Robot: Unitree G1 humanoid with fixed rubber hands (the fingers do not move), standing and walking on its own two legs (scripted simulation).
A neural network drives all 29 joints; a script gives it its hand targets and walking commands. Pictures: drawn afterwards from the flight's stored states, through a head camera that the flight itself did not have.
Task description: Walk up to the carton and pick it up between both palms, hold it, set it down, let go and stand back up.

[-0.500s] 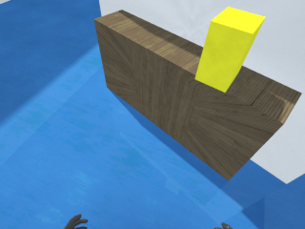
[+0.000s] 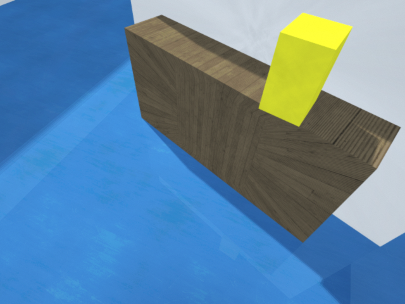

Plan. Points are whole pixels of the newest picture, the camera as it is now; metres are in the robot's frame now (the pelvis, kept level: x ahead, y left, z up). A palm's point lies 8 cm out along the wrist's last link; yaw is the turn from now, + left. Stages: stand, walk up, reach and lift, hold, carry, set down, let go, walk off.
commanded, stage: stand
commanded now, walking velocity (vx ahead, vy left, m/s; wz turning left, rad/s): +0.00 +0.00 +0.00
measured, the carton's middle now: (300, 71) +0.82 -0.32 +0.02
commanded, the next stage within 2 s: none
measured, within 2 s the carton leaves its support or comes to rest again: neither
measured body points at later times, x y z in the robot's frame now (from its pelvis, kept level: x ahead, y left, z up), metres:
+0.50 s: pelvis +0.00 +0.01 +0.01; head +0.00 +0.01 +0.46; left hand -0.01 +0.22 -0.16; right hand -0.01 -0.21 -0.15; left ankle -0.01 +0.13 -0.73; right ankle -0.01 -0.11 -0.73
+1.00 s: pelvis -0.01 +0.01 +0.01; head -0.01 +0.02 +0.46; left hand -0.04 +0.21 -0.16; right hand -0.04 -0.19 -0.16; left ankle -0.01 +0.13 -0.73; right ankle -0.01 -0.11 -0.73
